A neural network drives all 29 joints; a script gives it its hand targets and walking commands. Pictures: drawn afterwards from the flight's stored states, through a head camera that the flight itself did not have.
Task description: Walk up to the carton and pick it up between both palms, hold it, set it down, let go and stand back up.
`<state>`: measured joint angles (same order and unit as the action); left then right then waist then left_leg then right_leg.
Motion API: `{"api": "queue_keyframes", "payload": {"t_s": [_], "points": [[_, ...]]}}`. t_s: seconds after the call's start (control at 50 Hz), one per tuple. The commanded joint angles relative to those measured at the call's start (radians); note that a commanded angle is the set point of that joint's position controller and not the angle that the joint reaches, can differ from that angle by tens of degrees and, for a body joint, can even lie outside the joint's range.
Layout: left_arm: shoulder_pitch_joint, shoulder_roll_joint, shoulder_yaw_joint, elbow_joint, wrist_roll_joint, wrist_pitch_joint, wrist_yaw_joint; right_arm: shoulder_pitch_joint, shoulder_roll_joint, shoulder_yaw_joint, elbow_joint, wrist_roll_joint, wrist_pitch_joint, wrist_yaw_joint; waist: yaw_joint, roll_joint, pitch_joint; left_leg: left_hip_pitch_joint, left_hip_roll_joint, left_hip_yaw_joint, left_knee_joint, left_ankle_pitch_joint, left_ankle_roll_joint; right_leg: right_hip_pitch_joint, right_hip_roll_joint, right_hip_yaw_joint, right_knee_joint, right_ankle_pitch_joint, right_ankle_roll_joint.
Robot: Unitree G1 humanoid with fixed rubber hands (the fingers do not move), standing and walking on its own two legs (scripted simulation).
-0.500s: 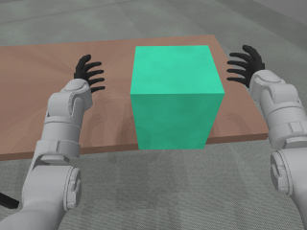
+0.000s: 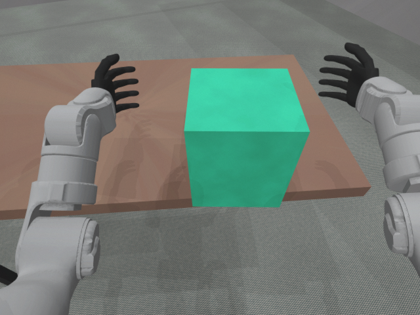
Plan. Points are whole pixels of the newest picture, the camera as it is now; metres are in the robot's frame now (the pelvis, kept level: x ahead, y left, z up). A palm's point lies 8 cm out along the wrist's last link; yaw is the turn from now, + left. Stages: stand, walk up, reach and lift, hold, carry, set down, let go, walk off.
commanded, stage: set down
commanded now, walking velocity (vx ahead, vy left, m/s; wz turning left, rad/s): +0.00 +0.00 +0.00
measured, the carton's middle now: (237, 141) +0.48 -0.03 +0.06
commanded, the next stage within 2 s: let go in 1.82 s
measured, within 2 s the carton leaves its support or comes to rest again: neither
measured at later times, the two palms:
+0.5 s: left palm (105, 144) +0.37 +0.21 +0.16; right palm (358, 136) +0.40 -0.23 +0.16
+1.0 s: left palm (109, 179) +0.32 +0.20 +0.12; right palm (357, 176) +0.34 -0.22 +0.12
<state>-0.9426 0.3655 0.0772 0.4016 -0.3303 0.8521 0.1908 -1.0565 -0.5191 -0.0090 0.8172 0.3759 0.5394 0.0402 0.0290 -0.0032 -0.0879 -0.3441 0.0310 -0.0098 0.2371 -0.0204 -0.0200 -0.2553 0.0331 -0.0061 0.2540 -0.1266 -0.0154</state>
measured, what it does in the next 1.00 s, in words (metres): stands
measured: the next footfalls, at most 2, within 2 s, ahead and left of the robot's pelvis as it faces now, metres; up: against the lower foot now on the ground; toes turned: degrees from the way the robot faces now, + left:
none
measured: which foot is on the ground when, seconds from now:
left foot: down 0.00-1.00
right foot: down 0.00-1.00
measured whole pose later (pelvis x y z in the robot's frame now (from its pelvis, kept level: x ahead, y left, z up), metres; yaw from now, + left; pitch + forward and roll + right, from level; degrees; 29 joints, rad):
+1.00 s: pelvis +0.00 +0.00 +0.00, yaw -3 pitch -4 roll +1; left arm -0.30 0.23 0.16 -0.15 -0.22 0.82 0.12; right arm -0.35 -0.43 0.01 0.15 0.40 0.48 -0.02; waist 0.04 -0.04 0.10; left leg -0.09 0.03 0.04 0.21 -0.05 -0.02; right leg -0.06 0.03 0.04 0.30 -0.18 -0.02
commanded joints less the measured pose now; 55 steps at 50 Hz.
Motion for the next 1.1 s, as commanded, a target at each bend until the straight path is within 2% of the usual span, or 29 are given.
{"api": "queue_keyframes", "payload": {"t_s": [0.0,0.06,0.08,0.14,0.18,0.28,0.3,0.34,0.38,0.42,0.46,0.48,0.54,0.62,0.66,0.68,0.7,0.72,0.78,0.8,0.82,0.84,0.86,0.88,0.94,1.0,1.02,1.06,1.08], "points": [[-0.371,0.153,0.096,-0.131,0.034,-0.014,-0.025,-0.474,-0.209,-0.036,-0.175,-0.007,-0.025,0.008,0.017,-0.053,-0.529,0.542,-0.051,-0.019,0.069,0.233,0.008,-0.023,0.042,-0.019,-0.073,0.203,0.075],[-0.36,0.139,0.114,-0.284,0.057,-0.029,-0.031,-0.454,-0.237,-0.054,-0.285,0.006,-0.046,0.01,0.01,-0.038,-0.63,0.56,-0.054,-0.022,0.057,0.344,0.003,0.092,0.029,0.005,-0.04,0.355,0.073],[-0.296,0.141,0.118,-0.311,0.089,-0.03,-0.036,-0.362,-0.236,-0.059,-0.286,0.002,-0.049,0.009,0.014,0.002,-0.63,0.585,-0.061,-0.022,0.049,0.375,0.0,0.131,0.034,0.004,-0.05,0.383,0.068],[-0.238,0.1,0.117,-0.308,0.087,-0.037,-0.054,-0.325,-0.201,-0.065,-0.305,-0.005,-0.059,0.014,0.004,-0.024,-0.515,0.547,-0.051,-0.017,0.038,0.261,0.008,0.077,0.031,0.012,-0.064,0.263,0.056],[-0.243,0.102,0.118,-0.371,0.088,-0.039,-0.053,-0.305,-0.198,-0.073,-0.361,0.002,-0.063,0.016,0.001,0.017,-0.552,0.565,-0.052,-0.016,0.034,0.288,0.011,0.107,0.023,0.017,-0.058,0.307,0.06],[-0.096,0.081,0.128,-0.433,0.089,-0.041,-0.07,-0.157,-0.176,-0.045,-0.473,0.031,-0.074,0.001,0.005,-0.022,-0.473,0.538,-0.058,-0.005,0.032,0.285,0.011,0.165,0.013,0.032,-0.048,0.335,0.055],[-0.153,0.079,0.115,-0.454,0.065,-0.05,-0.07,-0.229,-0.194,-0.071,-0.485,0.021,-0.076,-0.002,-0.017,-0.037,-0.455,0.506,-0.056,-0.008,0.035,0.244,0.014,0.147,0.011,0.034,-0.038,0.308,0.055],[-0.058,0.082,0.131,-0.419,0.088,-0.06,-0.069,-0.116,-0.185,-0.068,-0.487,0.011,-0.079,-0.012,0.0,-0.064,-0.412,0.504,-0.048,-0.015,0.015,0.209,0.024,0.157,0.017,0.033,-0.025,0.273,0.052],[-0.053,0.086,0.132,-0.553,0.096,-0.062,-0.068,-0.09,-0.178,-0.073,-0.56,0.021,-0.079,-0.014,-0.008,-0.026,-0.466,0.512,-0.059,-0.004,0.017,0.241,0.02,0.184,0.01,0.035,-0.011,0.325,0.05],[-0.041,0.074,0.134,-0.529,0.081,-0.068,-0.065,-0.113,-0.187,-0.084,-0.592,0.02,-0.085,-0.023,-0.015,-0.04,-0.469,0.513,-0.048,-0.001,0.028,0.204,0.021,0.168,0.002,0.044,-0.006,0.282,0.051],[-0.011,0.079,0.131,-0.601,0.072,-0.065,-0.065,-0.071,-0.172,-0.101,-0.652,0.01,-0.081,-0.04,-0.026,-0.028,-0.488,0.53,-0.042,0.007,0.043,0.265,0.017,0.174,0.006,0.041,-0.005,0.305,0.05],[0.061,0.059,0.136,-0.567,0.094,-0.058,-0.071,0.015,-0.157,-0.067,-0.629,0.035,-0.086,-0.044,0.001,-0.016,-0.443,0.537,-0.053,0.006,0.025,0.291,0.018,0.199,-0.003,0.049,-0.007,0.348,0.043],[0.183,0.032,0.135,-0.603,0.094,-0.048,-0.084,0.139,-0.162,-0.077,-0.657,0.014,-0.084,-0.052,-0.01,-0.035,-0.376,0.551,-0.051,0.009,0.024,0.242,0.007,0.184,-0.004,0.051,-0.021,0.303,0.038],[0.151,0.024,0.125,-0.674,0.096,-0.05,-0.077,0.097,-0.163,-0.119,-0.733,-0.008,-0.085,-0.049,-0.018,-0.022,-0.314,0.543,-0.036,0.009,0.016,0.162,-0.001,0.108,0.007,0.037,-0.036,0.145,0.028],[0.219,0.024,0.127,-0.765,0.086,-0.059,-0.071,0.156,-0.153,-0.093,-0.84,0.022,-0.088,-0.049,0.0,-0.049,-0.369,0.555,-0.041,0.017,0.022,0.224,0.007,0.162,0.0,0.045,-0.017,0.238,0.032],[0.155,0.056,0.151,-0.754,0.089,-0.051,-0.064,0.074,-0.17,-0.11,-0.858,0.005,-0.084,-0.055,0.004,-0.075,-0.395,0.539,-0.039,0.021,0.016,0.213,0.009,0.175,-0.003,0.043,-0.009,0.229,0.034],[0.253,0.025,0.134,-0.781,0.093,-0.054,-0.058,0.195,-0.148,-0.084,-0.862,0.034,-0.087,-0.055,0.017,-0.043,-0.372,0.546,-0.033,0.014,0.019,0.242,0.008,0.187,-0.003,0.053,0.003,0.248,0.029],[0.231,0.028,0.128,-0.808,0.081,-0.052,-0.057,0.168,-0.145,-0.08,-0.89,0.037,-0.088,-0.052,0.014,-0.064,-0.377,0.557,-0.036,0.022,0.018,0.224,0.007,0.194,-0.003,0.058,-0.002,0.229,0.026],[0.313,-0.001,0.126,-0.722,0.109,-0.041,-0.071,0.308,-0.116,-0.058,-0.769,0.043,-0.077,-0.05,0.022,-0.043,-0.201,0.483,-0.035,0.032,0.002,0.155,0.002,0.186,-0.01,0.069,-0.03,0.161,0.018],[0.227,0.036,0.131,-0.674,0.092,-0.036,-0.083,0.197,-0.116,-0.051,-0.772,0.038,-0.072,-0.06,0.024,-0.073,-0.202,0.472,-0.035,0.033,0.001,0.072,0.014,0.164,-0.021,0.076,-0.042,0.08,0.027],[0.305,0.016,0.142,-0.703,0.107,-0.044,-0.082,0.281,-0.091,-0.053,-0.805,0.038,-0.075,-0.065,0.034,-0.06,-0.198,0.47,-0.036,0.035,0.003,0.06,0.027,0.151,-0.026,0.08,-0.032,0.063,0.029],[0.264,0.015,0.118,-0.709,0.097,-0.047,-0.074,0.228,-0.113,-0.1,-0.807,0.018,-0.078,-0.065,0.004,-0.039,-0.191,0.47,-0.032,0.03,-0.002,0.011,0.017,0.098,-0.025,0.074,-0.04,-0.001,0.023],[0.246,0.011,0.111,-0.705,0.082,-0.054,-0.069,0.205,-0.116,-0.082,-0.836,0.029,-0.082,-0.065,0.014,-0.066,-0.187,0.466,-0.029,0.03,0.005,0.008,0.03,0.096,-0.029,0.071,-0.03,0.01,0.024],[0.344,-0.014,0.135,-0.721,0.114,-0.073,-0.065,0.333,-0.117,-0.096,-0.822,0.014,-0.091,-0.065,0.013,-0.055,-0.178,0.484,-0.023,0.027,0.008,0.02,0.019,0.107,-0.024,0.069,-0.028,0.01,0.014],[0.395,-0.028,0.113,-0.814,0.118,-0.098,-0.072,0.419,-0.107,-0.092,-0.85,0.028,-0.111,-0.061,0.018,-0.006,-0.232,0.529,-0.031,0.035,0.008,0.117,0.008,0.151,-0.019,0.07,-0.022,0.094,0.01],[0.457,-0.036,0.089,-0.862,0.116,-0.089,-0.083,0.48,-0.134,-0.11,-0.888,0.016,-0.115,-0.062,-0.027,0.039,-0.241,0.593,-0.035,0.032,0.009,0.201,-0.018,0.158,-0.009,0.061,-0.039,0.161,-0.001],[0.535,-0.047,0.085,-0.842,0.124,-0.087,-0.09,0.527,-0.132,-0.122,-0.899,0.002,-0.117,-0.062,-0.025,0.024,-0.245,0.6,-0.029,0.029,0.011,0.219,-0.02,0.16,-0.001,0.063,-0.038,0.167,-0.001],[0.473,-0.042,0.093,-0.887,0.111,-0.107,-0.085,0.462,-0.122,-0.124,-0.996,-0.001,-0.126,-0.062,-0.012,0.001,-0.238,0.538,-0.027,0.037,0.013,0.179,-0.007,0.142,-0.011,0.061,-0.036,0.155,0.008],[0.594,-0.056,0.112,-0.887,0.134,-0.127,-0.087,0.597,-0.093,-0.095,-0.994,0.004,-0.142,-0.062,0.004,-0.026,-0.193,0.516,-0.032,0.041,0.003,0.182,0.001,0.195,-0.018,0.079,-0.035,0.172,0.006]]}}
